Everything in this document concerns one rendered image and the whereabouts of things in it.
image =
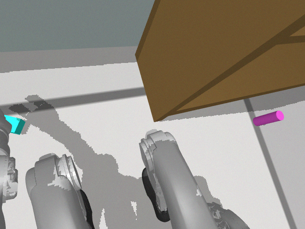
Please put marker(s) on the bookshelf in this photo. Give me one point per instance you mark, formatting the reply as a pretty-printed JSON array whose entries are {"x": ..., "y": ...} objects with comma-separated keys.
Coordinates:
[{"x": 195, "y": 54}]

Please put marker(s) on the left robot foot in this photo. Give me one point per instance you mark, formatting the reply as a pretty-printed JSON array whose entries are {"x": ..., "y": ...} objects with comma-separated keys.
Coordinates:
[{"x": 88, "y": 210}]

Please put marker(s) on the right robot hand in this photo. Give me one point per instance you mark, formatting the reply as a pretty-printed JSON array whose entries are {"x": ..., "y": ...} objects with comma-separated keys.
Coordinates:
[{"x": 227, "y": 219}]

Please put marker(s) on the right robot foot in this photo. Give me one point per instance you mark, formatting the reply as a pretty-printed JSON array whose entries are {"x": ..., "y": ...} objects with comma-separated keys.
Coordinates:
[{"x": 161, "y": 215}]

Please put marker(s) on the left robot arm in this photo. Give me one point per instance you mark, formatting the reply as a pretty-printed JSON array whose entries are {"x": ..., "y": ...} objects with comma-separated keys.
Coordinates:
[{"x": 8, "y": 173}]

